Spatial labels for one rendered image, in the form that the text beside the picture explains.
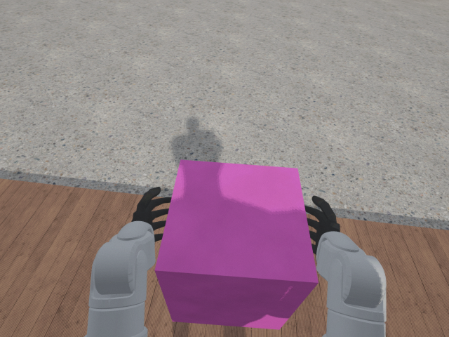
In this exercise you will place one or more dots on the left robot hand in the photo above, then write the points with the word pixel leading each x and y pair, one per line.
pixel 144 210

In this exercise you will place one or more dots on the carton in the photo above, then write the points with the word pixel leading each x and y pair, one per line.
pixel 236 248

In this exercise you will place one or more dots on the right robot forearm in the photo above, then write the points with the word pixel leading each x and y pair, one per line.
pixel 356 297

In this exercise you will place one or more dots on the left robot forearm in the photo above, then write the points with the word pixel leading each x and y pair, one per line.
pixel 119 283

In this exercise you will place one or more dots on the right robot hand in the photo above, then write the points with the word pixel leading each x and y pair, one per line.
pixel 327 220

